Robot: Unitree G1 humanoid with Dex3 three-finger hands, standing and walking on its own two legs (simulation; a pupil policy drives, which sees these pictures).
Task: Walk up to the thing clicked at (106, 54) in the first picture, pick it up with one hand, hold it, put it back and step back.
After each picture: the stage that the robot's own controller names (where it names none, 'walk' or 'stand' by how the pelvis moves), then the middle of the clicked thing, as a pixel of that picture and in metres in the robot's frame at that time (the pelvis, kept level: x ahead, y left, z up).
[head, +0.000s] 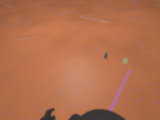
stand; (105, 55) +1.34 -0.31 -0.72
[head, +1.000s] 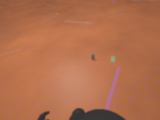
walk; (93, 57) +1.25 +0.07 -0.70
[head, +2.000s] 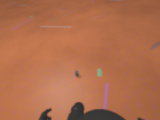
walk; (76, 73) +0.76 +0.30 -0.71
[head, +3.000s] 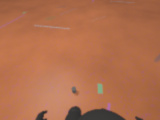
walk; (74, 90) +0.45 +0.22 -0.70
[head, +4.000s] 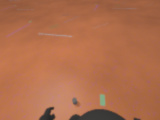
stand; (74, 101) +0.36 +0.22 -0.72
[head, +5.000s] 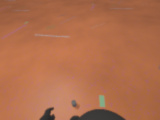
stand; (74, 103) +0.33 +0.22 -0.72
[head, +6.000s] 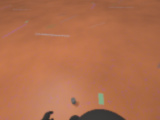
stand; (73, 101) +0.35 +0.23 -0.73
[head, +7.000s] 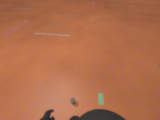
stand; (73, 101) +0.34 +0.24 -0.73
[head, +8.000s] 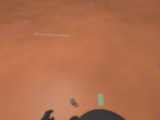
stand; (73, 102) +0.33 +0.24 -0.73
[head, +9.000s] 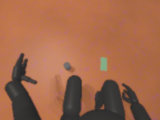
go down; (67, 66) +0.41 +0.24 -0.39
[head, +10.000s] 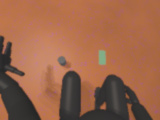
go down; (62, 61) +0.42 +0.26 -0.30
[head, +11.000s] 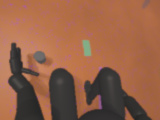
close in; (40, 57) +0.40 +0.29 -0.23
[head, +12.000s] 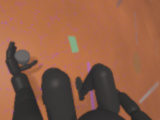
close; (23, 57) +0.40 +0.30 -0.22
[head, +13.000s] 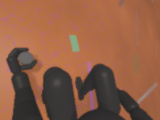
lift; (26, 59) +0.38 +0.29 -0.22
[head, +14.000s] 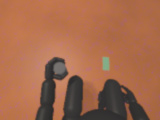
lift; (61, 70) +0.32 +0.23 -0.03
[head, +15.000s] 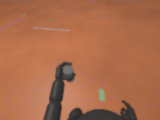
hold; (69, 74) +0.33 +0.17 +0.04
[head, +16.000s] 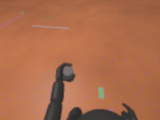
hold; (69, 74) +0.33 +0.17 +0.01
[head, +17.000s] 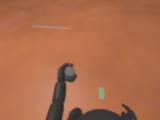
crouch; (70, 75) +0.33 +0.16 +0.01
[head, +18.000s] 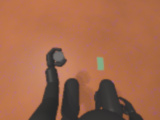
crouch; (60, 59) +0.43 +0.22 -0.08
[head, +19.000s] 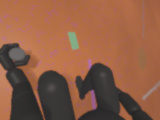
lower; (19, 56) +0.41 +0.30 -0.23
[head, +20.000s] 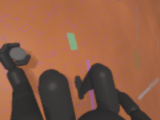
lower; (19, 56) +0.41 +0.31 -0.22
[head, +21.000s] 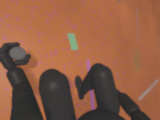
lower; (19, 55) +0.41 +0.31 -0.22
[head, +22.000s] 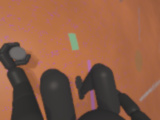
lower; (19, 55) +0.41 +0.31 -0.22
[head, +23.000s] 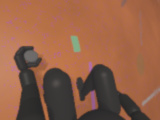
loosen; (31, 58) +0.40 +0.27 -0.22
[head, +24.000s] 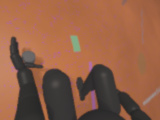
withdraw; (29, 58) +0.40 +0.29 -0.23
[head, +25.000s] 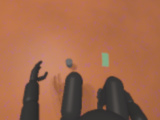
walk; (69, 63) +0.43 +0.22 -0.32
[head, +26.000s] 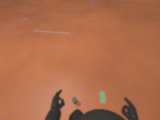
stand; (74, 100) +0.35 +0.19 -0.66
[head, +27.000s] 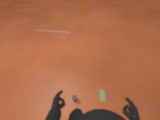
stand; (74, 98) +0.36 +0.21 -0.67
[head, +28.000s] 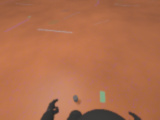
stand; (75, 98) +0.36 +0.19 -0.69
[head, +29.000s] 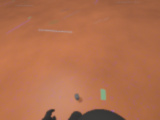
walk; (77, 96) +0.38 +0.20 -0.72
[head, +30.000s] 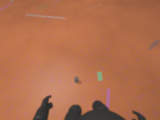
walk; (76, 79) +0.53 +0.16 -0.71
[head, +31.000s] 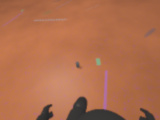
walk; (77, 64) +0.86 +0.29 -0.69
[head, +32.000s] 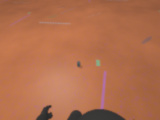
stand; (78, 64) +0.99 +0.24 -0.71
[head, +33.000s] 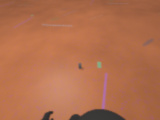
stand; (80, 65) +0.99 +0.22 -0.73
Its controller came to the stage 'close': yes
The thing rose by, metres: 0.72
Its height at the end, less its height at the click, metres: +0.00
